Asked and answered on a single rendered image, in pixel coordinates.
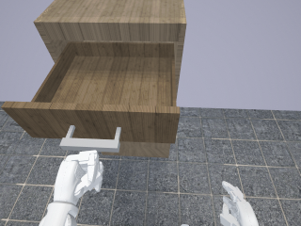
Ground drawer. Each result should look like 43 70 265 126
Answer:
1 41 181 144

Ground cabinet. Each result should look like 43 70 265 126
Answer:
33 0 187 158

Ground robot left hand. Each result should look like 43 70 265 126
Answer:
53 150 103 205

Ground handle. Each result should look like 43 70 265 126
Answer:
59 125 121 153

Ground left robot forearm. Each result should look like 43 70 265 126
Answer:
39 201 79 226

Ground robot right hand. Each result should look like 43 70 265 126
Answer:
220 181 259 226

